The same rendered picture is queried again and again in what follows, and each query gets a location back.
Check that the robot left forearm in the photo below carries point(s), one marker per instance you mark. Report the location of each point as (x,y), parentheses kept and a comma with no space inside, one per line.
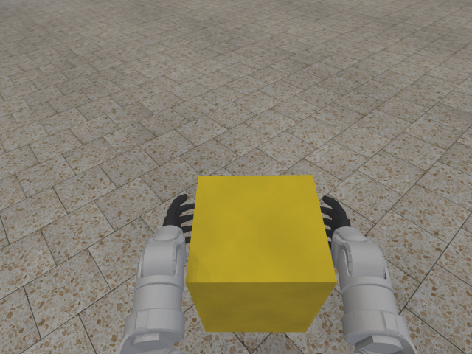
(156,321)

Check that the left robot hand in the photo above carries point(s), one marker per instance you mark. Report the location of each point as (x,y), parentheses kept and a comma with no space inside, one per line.
(175,211)

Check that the carton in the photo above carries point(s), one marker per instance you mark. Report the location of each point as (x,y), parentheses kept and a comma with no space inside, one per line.
(259,259)

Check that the robot right forearm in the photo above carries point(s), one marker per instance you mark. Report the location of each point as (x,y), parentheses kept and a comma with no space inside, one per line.
(371,321)

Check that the right robot hand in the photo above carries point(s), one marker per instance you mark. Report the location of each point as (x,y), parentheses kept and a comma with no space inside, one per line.
(338,215)

